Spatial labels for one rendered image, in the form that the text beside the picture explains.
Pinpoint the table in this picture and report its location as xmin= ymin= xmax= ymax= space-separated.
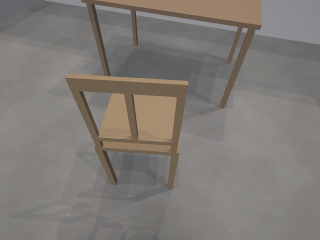
xmin=81 ymin=0 xmax=262 ymax=109

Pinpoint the chair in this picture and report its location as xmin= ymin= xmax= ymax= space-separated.
xmin=65 ymin=74 xmax=188 ymax=190

